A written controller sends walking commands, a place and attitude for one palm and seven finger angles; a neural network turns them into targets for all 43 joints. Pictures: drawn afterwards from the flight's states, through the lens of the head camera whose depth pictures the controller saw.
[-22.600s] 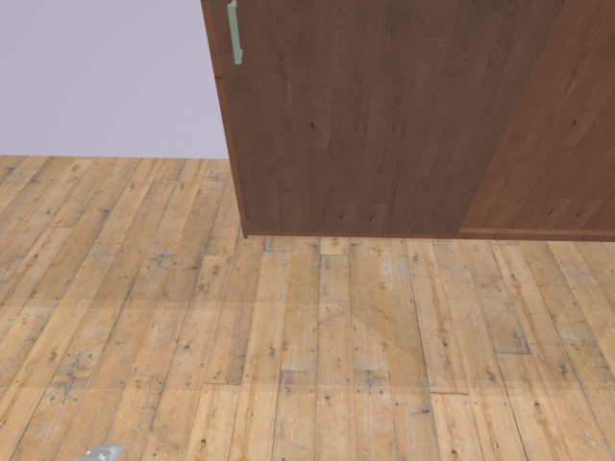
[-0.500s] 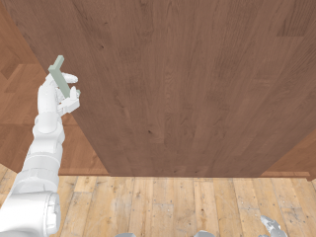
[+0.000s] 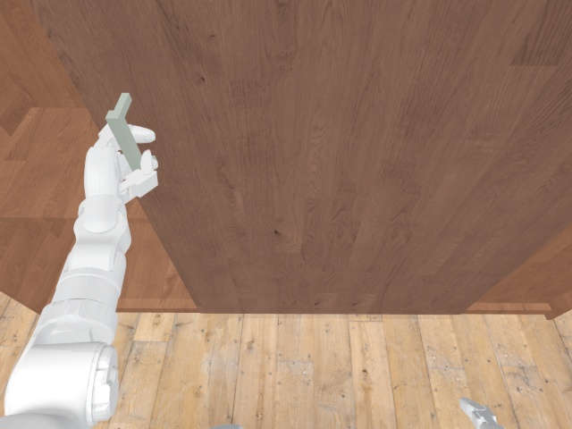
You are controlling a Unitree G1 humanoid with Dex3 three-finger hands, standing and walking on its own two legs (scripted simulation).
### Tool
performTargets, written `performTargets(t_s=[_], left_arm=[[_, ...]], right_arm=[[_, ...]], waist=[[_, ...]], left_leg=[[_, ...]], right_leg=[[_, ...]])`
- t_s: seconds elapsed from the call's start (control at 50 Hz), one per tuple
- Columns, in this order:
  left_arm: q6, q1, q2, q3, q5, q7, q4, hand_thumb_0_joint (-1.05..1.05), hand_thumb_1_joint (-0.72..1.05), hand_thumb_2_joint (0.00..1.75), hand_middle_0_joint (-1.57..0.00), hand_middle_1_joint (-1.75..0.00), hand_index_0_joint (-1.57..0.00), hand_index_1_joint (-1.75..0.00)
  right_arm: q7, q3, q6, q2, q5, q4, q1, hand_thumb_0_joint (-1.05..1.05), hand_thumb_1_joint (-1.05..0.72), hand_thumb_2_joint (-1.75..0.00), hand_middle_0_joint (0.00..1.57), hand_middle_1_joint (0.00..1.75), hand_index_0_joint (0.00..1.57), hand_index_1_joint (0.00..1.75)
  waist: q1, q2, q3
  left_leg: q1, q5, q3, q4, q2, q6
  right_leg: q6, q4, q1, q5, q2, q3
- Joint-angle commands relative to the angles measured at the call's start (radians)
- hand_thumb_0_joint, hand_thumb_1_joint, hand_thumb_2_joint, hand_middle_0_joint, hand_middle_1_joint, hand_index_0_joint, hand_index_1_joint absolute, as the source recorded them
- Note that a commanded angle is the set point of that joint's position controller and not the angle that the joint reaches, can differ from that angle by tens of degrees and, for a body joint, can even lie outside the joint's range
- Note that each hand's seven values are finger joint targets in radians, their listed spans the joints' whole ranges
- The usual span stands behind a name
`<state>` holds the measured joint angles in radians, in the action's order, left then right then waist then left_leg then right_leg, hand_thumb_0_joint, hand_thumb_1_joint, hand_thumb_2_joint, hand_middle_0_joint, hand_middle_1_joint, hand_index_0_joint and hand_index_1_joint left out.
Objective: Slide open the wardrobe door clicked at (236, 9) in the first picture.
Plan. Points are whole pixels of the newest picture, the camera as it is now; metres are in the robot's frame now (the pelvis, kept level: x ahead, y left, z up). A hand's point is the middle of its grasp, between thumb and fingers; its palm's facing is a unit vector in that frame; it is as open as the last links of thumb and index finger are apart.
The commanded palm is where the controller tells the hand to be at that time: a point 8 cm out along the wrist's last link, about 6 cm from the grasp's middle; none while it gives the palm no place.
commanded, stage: stop walking and hold the door there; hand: left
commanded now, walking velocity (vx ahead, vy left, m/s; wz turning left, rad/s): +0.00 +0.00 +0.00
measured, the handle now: (136, 144) +0.48 +0.26 +0.10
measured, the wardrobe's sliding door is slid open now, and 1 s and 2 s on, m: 0.55 0.55 0.55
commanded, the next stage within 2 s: loosen the grip on the handle in 0.20 s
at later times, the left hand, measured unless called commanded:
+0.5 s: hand (142, 164) +0.44 +0.24 +0.10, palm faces +0.28 -0.93 -0.22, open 7.0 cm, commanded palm +0.39 +0.27 +0.10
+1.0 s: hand (140, 171) +0.43 +0.24 +0.09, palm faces +0.31 -0.93 -0.20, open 14.2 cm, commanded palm +0.39 +0.29 +0.10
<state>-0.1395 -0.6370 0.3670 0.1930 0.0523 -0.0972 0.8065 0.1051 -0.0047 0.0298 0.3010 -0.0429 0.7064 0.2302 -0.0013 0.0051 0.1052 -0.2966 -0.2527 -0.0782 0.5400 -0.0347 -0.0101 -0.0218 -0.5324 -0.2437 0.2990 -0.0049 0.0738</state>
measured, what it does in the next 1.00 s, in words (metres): stands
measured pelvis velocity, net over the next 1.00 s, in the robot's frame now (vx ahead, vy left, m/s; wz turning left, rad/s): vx -0.01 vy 0.01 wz -0.01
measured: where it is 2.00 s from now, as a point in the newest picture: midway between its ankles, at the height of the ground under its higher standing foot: outside the picture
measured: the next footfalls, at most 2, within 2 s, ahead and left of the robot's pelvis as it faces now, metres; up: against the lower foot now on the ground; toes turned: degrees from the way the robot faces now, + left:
none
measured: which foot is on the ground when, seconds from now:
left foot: down 0.00-1.00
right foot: down 0.00-1.00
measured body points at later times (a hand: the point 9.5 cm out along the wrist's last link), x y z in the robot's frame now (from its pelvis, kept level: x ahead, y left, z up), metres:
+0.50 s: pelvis -0.01 +0.00 +0.00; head +0.03 +0.01 +0.44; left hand +0.42 +0.29 +0.11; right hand +0.07 -0.26 -0.11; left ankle +0.02 +0.11 -0.73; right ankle -0.01 -0.10 -0.73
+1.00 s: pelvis -0.01 +0.01 -0.01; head +0.03 +0.01 +0.44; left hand +0.41 +0.29 +0.11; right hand +0.04 -0.26 -0.13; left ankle +0.02 +0.11 -0.73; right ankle -0.01 -0.10 -0.73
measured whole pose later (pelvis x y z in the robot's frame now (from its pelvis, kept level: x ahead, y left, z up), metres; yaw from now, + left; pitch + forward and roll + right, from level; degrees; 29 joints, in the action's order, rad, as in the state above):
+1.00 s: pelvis -0.01 +0.01 -0.01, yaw +0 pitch +6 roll -1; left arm -0.07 -0.62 0.40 0.32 -0.02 -0.09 0.83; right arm 0.03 0.02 0.08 0.25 -0.02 0.74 0.36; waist 0.08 0.01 -0.04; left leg -0.46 -0.28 -0.08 0.63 -0.04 -0.02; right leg -0.02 -0.61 -0.40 0.31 0.00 0.07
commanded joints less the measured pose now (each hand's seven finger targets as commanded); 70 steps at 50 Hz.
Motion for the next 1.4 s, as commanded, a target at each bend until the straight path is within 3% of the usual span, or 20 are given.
performTargets(t_s=[0.0, 0.18, 0.26, 0.28, 0.3, 0.32, 0.34, 0.4, 0.48, 0.52, 0.58, 0.66, 0.68, 0.7, 0.76, 0.94, 0.96, 0.98, 1.18, 1.38], left_arm=[[-0.062, -0.336, 0.087, -0.072, -0.006, 0.021, -0.245, 0.00, 0.90, 0.90, -0.45, -1.40, -0.45, -1.40], [-0.045, -0.313, 0.151, -0.038, -0.006, 0.012, -0.176, 0.00, 0.90, 0.90, -0.45, -1.40, -0.45, -1.40], [-0.049, -0.321, 0.120, -0.052, -0.003, 0.017, -0.158, 0.00, 0.90, 0.90, -0.45, -1.40, -0.45, -1.40], [-0.124, -0.963, 0.774, 0.406, -0.139, -0.030, -0.487, 0.00, 0.90, 0.90, -0.45, -1.40, -0.45, -1.40], [0.026, -0.788, 0.513, 0.232, -0.217, 0.059, -0.022, 0.00, 0.78, 0.84, -0.45, -1.40, -0.45, -1.40], [0.054, -0.644, 0.238, 0.114, -0.113, 0.075, -0.036, 0.00, 0.66, 0.78, -0.45, -1.40, -0.45, -1.40], [0.047, -0.576, 0.411, 0.298, -0.106, 0.071, 0.038, 0.00, 0.54, 0.73, -0.45, -1.40, -0.45, -1.40], [0.004, -0.510, 0.262, 0.130, -0.120, 0.068, -0.086, 0.00, 0.17, 0.55, -0.45, -1.40, -0.45, -1.40], [-0.009, -0.418, 0.288, 0.169, -0.082, 0.052, -0.099, 0.00, -0.31, 0.32, -0.45, -1.40, -0.45, -1.40], [0.009, -0.457, 0.259, 0.127, -0.071, 0.055, -0.094, 0.00, -0.55, 0.20, -0.42, -1.37, -0.42, -1.37], [0.007, -0.552, 0.330, 0.157, -0.087, 0.023, -0.156, 0.00, -0.55, 0.20, -0.38, -1.32, -0.38, -1.32], [0.021, -0.520, 0.248, 0.094, -0.089, 0.003, -0.095, 0.00, -0.55, 0.20, -0.33, -1.25, -0.33, -1.25], [0.011, -0.546, 0.402, 0.218, -0.089, -0.007, -0.121, 0.00, -0.55, 0.20, -0.32, -1.23, -0.32, -1.23], [0.014, -0.537, 0.391, 0.193, -0.093, -0.002, -0.135, 0.00, -0.55, 0.20, -0.30, -1.22, -0.30, -1.22], [0.019, -0.477, 0.285, 0.127, -0.079, 0.012, -0.136, 0.00, -0.55, 0.20, -0.26, -1.17, -0.26, -1.17], [0.016, -0.375, 0.308, 0.166, -0.066, -0.001, -0.217, 0.00, -0.55, 0.20, -0.25, -1.15, -0.25, -1.15], [0.019, -0.445, 0.315, 0.157, -0.070, -0.003, -0.164, 0.00, -0.55, 0.20, -0.25, -1.15, -0.25, -1.15], [0.013, -0.452, 0.350, 0.190, -0.071, -0.005, -0.169, 0.00, -0.55, 0.20, -0.25, -1.15, -0.25, -1.15], [-0.012, -0.442, 0.449, 0.251, -0.074, 0.038, -0.144, 0.00, -0.55, 0.20, -0.25, -1.15, -0.25, -1.15], [-0.037, -0.430, 0.456, 0.229, -0.046, 0.127, -0.116, 0.00, -0.55, 0.20, -0.25, -1.15, -0.25, -1.15]], right_arm=[[0.006, 0.032, 0.036, 0.114, 0.007, -0.124, -0.008, 0.00, -0.90, -0.90, 0.20, 0.30, 0.20, 0.30], [0.015, 0.032, 0.024, 0.125, 0.007, -0.113, 0.014, 0.00, -0.90, -0.90, 0.20, 0.30, 0.20, 0.30], [0.014, 0.029, 0.021, 0.111, 0.006, -0.112, 0.016, 0.00, -0.90, -0.90, 0.20, 0.30, 0.20, 0.30], [0.000, 0.023, 0.089, 0.076, -0.020, -0.166, 0.057, 0.00, -0.90, -0.90, 0.20, 0.30, 0.20, 0.30], [-0.022, 0.091, 0.101, 0.107, 0.060, -0.040, 0.106, 0.00, -0.90, -0.90, 0.20, 0.30, 0.20, 0.30], [-0.043, 0.084, 0.109, 0.115, 0.042, -0.078, 0.153, 0.00, -0.90, -0.90, 0.20, 0.30, 0.20, 0.30], [-0.055, 0.093, 0.117, 0.155, 0.051, -0.052, 0.160, 0.00, -0.90, -0.90, 0.20, 0.30, 0.20, 0.30], [-0.093, 0.077, 0.107, 0.109, 0.057, -0.091, 0.129, 0.00, -0.90, -0.90, 0.20, 0.30, 0.20, 0.30], [-0.102, 0.085, 0.093, 0.125, 0.036, -0.112, 0.133, 0.00, -0.90, -0.90, 0.20, 0.30, 0.20, 0.30], [-0.099, 0.083, 0.088, 0.119, 0.022, -0.106, 0.137, 0.00, -0.90, -0.90, 0.20, 0.30, 0.20, 0.30], [-0.088, 0.083, 0.086, 0.124, 0.026, -0.092, 0.146, 0.00, -0.90, -0.90, 0.20, 0.30, 0.20, 0.30], [-0.088, 0.084, 0.084, 0.123, 0.027, -0.068, 0.156, 0.00, -0.90, -0.90, 0.20, 0.30, 0.20, 0.30], [-0.078, 0.085, 0.083, 0.138, 0.030, -0.062, 0.166, 0.00, -0.90, -0.90, 0.20, 0.30, 0.20, 0.30], [-0.078, 0.085, 0.079, 0.131, 0.031, -0.069, 0.165, 0.00, -0.90, -0.90, 0.20, 0.30, 0.20, 0.30], [-0.077, 0.083, 0.082, 0.121, 0.027, -0.067, 0.161, 0.00, -0.90, -0.90, 0.20, 0.30, 0.20, 0.30], [-0.065, 0.076, 0.087, 0.116, 0.028, -0.068, 0.141, 0.00, -0.90, -0.90, 0.20, 0.30, 0.20, 0.30], [-0.059, 0.069, 0.085, 0.122, 0.030, -0.051, 0.150, 0.00, -0.90, -0.90, 0.20, 0.30, 0.20, 0.30], [-0.054, 0.070, 0.084, 0.123, 0.033, -0.049, 0.155, 0.00, -0.90, -0.90, 0.20, 0.30, 0.20, 0.30], [-0.039, 0.058, 0.071, 0.121, 0.035, -0.061, 0.149, 0.00, -0.90, -0.90, 0.20, 0.30, 0.20, 0.30], [-0.036, 0.065, 0.068, 0.139, 0.020, -0.055, 0.175, 0.00, -0.90, -0.90, 0.20, 0.30, 0.20, 0.30]], waist=[[0.013, 0.107, -0.376], [0.019, 0.060, -0.401], [0.018, 0.031, -0.401], [0.010, 0.190, -0.422], [0.091, -0.044, -0.571], [0.105, -0.178, -0.473], [0.091, -0.180, -0.465], [0.064, 0.139, -0.472], [0.071, -0.026, -0.404], [0.084, -0.028, -0.369], [0.088, 0.040, -0.398], [0.100, 0.043, -0.388], [0.078, 0.018, -0.435], [0.076, 0.043, -0.484], [0.081, 0.051, -0.443], [0.063, 0.044, -0.425], [0.095, 0.012, -0.375], [0.085, 0.000, -0.374], [0.059, 0.059, -0.456], [0.083, 0.079, -0.437]], left_leg=[[0.172, 0.428, 0.181, -0.087, -0.197, -0.051], [0.135, 0.345, 0.127, -0.070, -0.156, -0.011], [0.151, 0.343, 0.114, -0.060, -0.158, -0.012], [0.163, 0.081, 0.108, -0.165, -0.077, -0.030], [0.143, 0.331, 0.034, -0.064, 0.010, -0.031], [0.129, 0.411, 0.057, -0.021, 0.005, -0.043], [0.135, 0.358, 0.061, -0.015, 0.008, -0.044], [0.150, 0.332, 0.060, 0.017, 0.022, -0.025], [0.040, 0.160, 0.070, 0.030, 0.025, -0.036], [0.002, 0.078, 0.064, 0.022, 0.030, -0.040], [0.008, 0.039, 0.073, 0.028, 0.034, -0.042], [0.004, 0.007, 0.084, 0.026, 0.031, -0.037], [0.003, 0.037, 0.083, 0.030, 0.033, -0.041], [0.008, 0.064, 0.075, 0.027, 0.036, -0.040], [0.037, 0.105, 0.077, 0.031, 0.027, -0.034], [0.049, 0.164, 0.076, 0.026, 0.021, -0.031], [0.022, 0.136, 0.083, 0.025, 0.020, -0.031], [0.016, 0.137, 0.082, 0.028, 0.022, -0.035], [0.025, 0.182, 0.078, 0.037, 0.027, -0.031], [0.055, 0.205, 0.090, 0.050, 0.017, -0.032]], right_leg=[[0.024, 0.046, 0.103, -0.194, 0.069, -0.080], [0.013, 0.067, 0.131, -0.329, 0.108, -0.104], [0.016, 0.072, 0.108, -0.345, 0.109, -0.109], [0.037, 0.033, 0.089, 0.090, 0.042, -0.130], [-0.017, 0.033, 0.032, -0.313, 0.012, -0.080], [0.004, 0.031, -0.016, -0.430, -0.007, -0.040], [0.013, 0.039, -0.036, -0.431, -0.007, -0.064], [-0.014, 0.007, -0.076, -0.340, 0.006, -0.084], [-0.009, 0.013, -0.098, -0.214, -0.009, -0.070], [0.002, 0.026, -0.129, -0.142, -0.007, -0.076], [0.002, 0.025, -0.148, -0.080, -0.010, -0.083], [0.004, 0.029, -0.183, -0.048, -0.013, -0.073], [0.002, 0.025, -0.130, -0.074, -0.015, -0.079], [0.006, 0.021, -0.093, -0.109, -0.009, -0.089], [0.001, 0.017, -0.121, -0.149, -0.018, -0.070], [0.005, 0.011, -0.105, -0.197, -0.026, -0.055], [0.010, 0.014, -0.138, -0.178, -0.026, -0.051], [0.010, 0.014, -0.133, -0.177, -0.027, -0.054], [0.007, 0.000, -0.081, -0.227, -0.021, -0.060], [0.006, 0.002, -0.133, -0.225, -0.027, -0.055]])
